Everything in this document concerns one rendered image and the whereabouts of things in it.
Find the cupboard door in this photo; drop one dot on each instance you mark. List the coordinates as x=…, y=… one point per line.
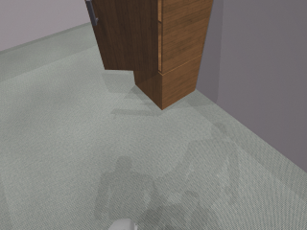
x=127, y=34

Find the handle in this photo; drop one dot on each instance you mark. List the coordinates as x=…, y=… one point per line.
x=93, y=18

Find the robot left thigh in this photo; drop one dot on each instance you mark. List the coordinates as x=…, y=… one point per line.
x=123, y=224

